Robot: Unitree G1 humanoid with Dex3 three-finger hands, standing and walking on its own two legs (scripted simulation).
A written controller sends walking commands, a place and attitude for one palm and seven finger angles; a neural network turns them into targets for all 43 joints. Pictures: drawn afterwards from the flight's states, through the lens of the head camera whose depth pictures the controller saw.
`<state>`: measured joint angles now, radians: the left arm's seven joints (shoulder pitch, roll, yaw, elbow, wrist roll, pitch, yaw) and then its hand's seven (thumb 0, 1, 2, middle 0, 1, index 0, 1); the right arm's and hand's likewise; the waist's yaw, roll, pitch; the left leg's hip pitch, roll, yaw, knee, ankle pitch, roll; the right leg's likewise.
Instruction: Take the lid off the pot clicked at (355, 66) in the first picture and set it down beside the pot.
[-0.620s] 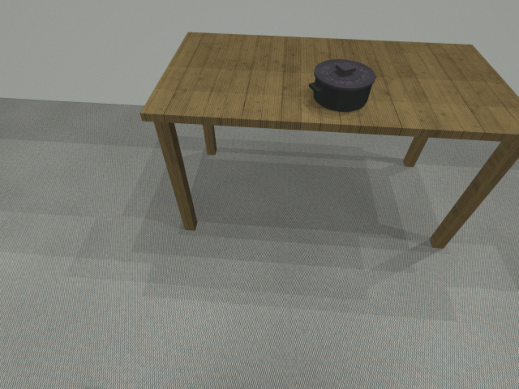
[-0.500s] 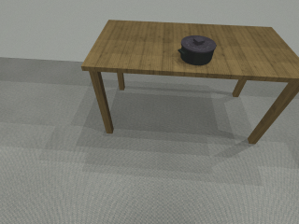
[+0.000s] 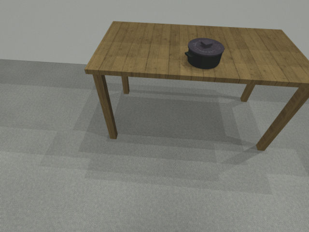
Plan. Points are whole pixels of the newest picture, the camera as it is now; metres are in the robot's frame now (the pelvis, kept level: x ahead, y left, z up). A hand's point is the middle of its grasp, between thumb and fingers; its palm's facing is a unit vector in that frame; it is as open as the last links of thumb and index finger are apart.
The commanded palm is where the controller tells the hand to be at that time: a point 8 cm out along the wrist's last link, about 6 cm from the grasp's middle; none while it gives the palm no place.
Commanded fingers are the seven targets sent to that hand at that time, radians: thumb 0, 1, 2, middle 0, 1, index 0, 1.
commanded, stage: look at it before walking up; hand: left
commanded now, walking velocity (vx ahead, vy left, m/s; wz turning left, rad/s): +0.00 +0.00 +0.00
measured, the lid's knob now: (206, 43) +1.03 -0.22 +0.00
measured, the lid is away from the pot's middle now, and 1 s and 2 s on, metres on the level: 0.00 0.00 0.00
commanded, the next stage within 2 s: walk to a spot facing it in 0.02 s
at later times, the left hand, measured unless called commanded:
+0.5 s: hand out of the picture +0.05 +0.20 -0.18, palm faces -0.12 -0.95 -0.27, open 7.3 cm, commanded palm none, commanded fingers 0.00 0.90 0.90 -0.20 -0.30 -0.20 -0.30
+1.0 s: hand out of the picture +0.11 +0.21 -0.17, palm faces -0.31 -0.92 -0.25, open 7.3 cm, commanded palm none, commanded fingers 0.00 0.90 0.90 -0.20 -0.30 -0.20 -0.30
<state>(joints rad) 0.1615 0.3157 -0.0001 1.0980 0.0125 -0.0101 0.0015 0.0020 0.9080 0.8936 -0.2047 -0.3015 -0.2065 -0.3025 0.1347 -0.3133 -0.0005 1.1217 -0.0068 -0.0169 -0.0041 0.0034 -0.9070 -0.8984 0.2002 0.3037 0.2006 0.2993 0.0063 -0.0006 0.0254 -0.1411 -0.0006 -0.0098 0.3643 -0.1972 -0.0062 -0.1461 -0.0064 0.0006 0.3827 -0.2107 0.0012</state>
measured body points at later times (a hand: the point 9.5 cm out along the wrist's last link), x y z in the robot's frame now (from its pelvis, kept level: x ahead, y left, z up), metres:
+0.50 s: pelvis -0.01 -0.01 -0.02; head +0.01 -0.03 +0.43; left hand +0.06 +0.25 -0.16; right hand +0.02 -0.28 -0.17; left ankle +0.00 +0.12 -0.75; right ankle +0.00 -0.12 -0.75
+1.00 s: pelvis -0.03 +0.02 -0.01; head +0.00 +0.04 +0.44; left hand +0.13 +0.26 -0.15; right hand -0.03 -0.25 -0.12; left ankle -0.02 +0.14 -0.75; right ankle -0.06 -0.10 -0.67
